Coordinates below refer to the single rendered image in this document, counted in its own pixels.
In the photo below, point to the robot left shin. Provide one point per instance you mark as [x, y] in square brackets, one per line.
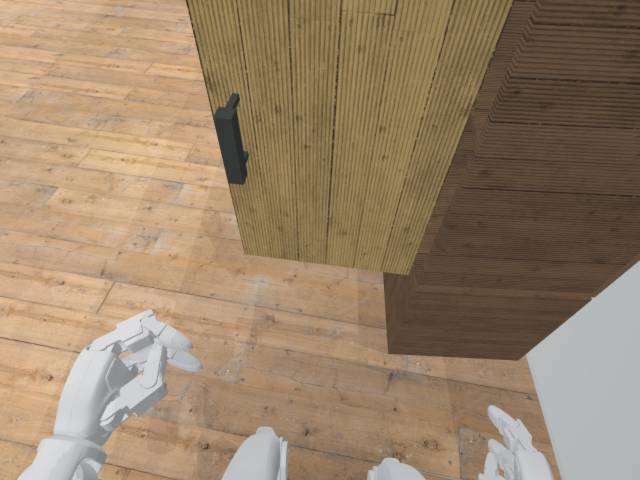
[265, 430]

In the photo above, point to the robot right hand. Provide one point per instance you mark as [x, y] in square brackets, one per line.
[526, 464]

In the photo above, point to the left robot thigh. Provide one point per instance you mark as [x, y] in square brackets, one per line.
[260, 457]

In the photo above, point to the robot left forearm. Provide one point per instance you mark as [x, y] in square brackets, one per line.
[66, 458]

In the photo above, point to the handle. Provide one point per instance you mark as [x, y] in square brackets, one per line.
[230, 142]

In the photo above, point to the robot left hand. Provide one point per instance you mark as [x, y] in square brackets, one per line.
[87, 408]

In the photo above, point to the cupboard door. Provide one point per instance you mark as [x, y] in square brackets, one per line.
[352, 112]

